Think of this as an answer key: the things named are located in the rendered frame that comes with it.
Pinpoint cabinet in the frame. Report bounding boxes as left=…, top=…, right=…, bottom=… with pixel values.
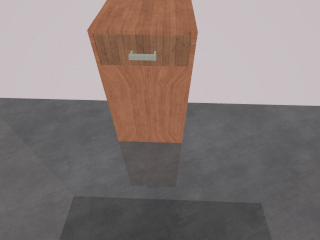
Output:
left=87, top=0, right=198, bottom=143

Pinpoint handle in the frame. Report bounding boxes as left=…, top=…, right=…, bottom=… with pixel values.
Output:
left=128, top=50, right=157, bottom=61

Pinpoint drawer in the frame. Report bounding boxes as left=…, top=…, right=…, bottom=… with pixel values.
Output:
left=94, top=33, right=192, bottom=67

